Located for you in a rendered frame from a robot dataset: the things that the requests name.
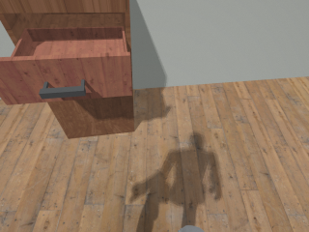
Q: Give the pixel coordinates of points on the cabinet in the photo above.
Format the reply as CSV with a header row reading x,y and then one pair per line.
x,y
86,117

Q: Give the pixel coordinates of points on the drawer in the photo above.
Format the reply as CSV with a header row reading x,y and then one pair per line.
x,y
63,56

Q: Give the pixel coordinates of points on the handle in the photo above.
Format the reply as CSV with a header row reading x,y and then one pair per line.
x,y
62,92

